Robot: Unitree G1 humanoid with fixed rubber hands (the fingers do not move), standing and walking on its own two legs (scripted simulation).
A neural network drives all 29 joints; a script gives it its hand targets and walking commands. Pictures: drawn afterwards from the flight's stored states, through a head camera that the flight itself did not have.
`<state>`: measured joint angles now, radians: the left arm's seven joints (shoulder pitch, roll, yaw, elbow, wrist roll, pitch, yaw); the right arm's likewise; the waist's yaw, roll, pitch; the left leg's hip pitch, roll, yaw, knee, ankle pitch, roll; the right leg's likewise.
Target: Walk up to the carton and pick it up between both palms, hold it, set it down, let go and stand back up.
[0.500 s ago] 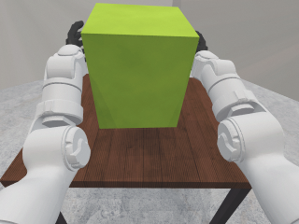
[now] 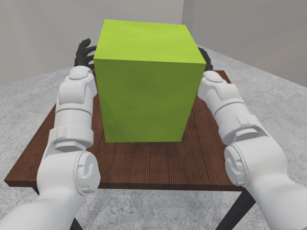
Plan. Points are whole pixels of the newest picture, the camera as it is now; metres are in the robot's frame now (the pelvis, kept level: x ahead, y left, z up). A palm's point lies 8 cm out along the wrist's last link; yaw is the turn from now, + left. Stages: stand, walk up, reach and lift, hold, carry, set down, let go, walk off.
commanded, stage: set down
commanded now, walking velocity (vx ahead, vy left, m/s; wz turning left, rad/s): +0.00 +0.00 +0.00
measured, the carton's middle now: (145, 84) +0.43 +0.02 +0.21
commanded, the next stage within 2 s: none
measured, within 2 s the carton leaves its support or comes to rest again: neither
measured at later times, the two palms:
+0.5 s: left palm (84, 85) +0.41 +0.17 +0.23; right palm (198, 86) +0.43 -0.12 +0.21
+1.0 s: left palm (89, 96) +0.42 +0.17 +0.19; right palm (195, 91) +0.45 -0.13 +0.18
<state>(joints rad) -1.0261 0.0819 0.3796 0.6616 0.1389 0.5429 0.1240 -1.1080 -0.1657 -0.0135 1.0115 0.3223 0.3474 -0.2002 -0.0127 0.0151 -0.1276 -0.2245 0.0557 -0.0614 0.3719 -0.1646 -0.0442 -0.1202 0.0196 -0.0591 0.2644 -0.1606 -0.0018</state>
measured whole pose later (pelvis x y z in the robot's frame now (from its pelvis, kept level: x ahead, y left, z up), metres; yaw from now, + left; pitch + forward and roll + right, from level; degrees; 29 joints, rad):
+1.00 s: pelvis +0.01 -0.02 +0.00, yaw +0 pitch +4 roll -1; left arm -0.90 0.01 0.39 0.71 0.18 0.38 0.15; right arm -1.06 -0.14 -0.10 1.16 0.14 0.18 -0.10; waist 0.06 0.01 -0.12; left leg -0.25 0.07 -0.06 0.33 -0.15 -0.07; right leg -0.17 0.04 -0.06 0.26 -0.17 -0.02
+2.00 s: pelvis +0.02 -0.01 +0.00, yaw -2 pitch +7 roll -1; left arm -0.83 -0.08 0.43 0.69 0.26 0.28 0.15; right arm -0.96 -0.10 -0.29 1.15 -0.07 0.06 -0.03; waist 0.12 0.00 -0.10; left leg -0.28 0.07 -0.03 0.31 -0.14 -0.06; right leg -0.22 0.03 -0.03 0.25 -0.16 -0.02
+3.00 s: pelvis +0.02 -0.01 +0.00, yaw -1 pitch +4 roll +0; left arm -0.72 -0.17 0.52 0.57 0.40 0.20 0.09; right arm -0.87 0.00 -0.55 1.04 -0.29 -0.06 0.07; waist 0.10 -0.03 -0.05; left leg -0.22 0.05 -0.04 0.28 -0.14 -0.05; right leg -0.17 0.01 -0.04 0.27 -0.18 -0.01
